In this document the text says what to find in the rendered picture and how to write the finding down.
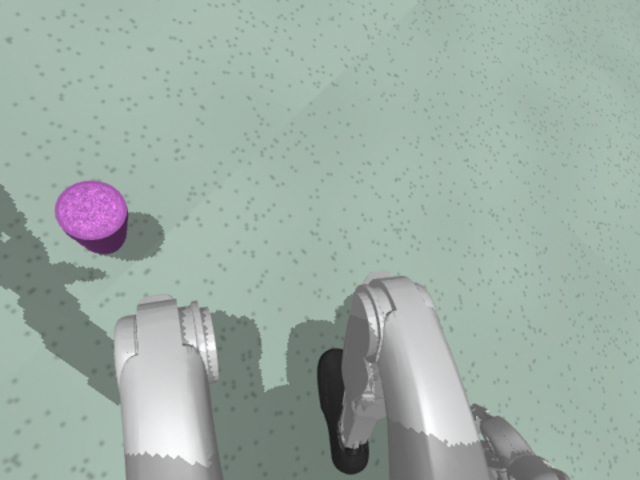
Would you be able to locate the right robot hand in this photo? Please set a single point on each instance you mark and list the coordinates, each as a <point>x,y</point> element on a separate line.
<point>502,445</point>

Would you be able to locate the right robot arm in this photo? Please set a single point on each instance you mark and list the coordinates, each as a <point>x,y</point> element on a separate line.
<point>532,467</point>

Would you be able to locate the cup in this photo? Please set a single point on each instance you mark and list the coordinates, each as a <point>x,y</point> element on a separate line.
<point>94,214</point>

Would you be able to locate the right robot foot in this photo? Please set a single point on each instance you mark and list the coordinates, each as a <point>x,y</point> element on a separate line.
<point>331,392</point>

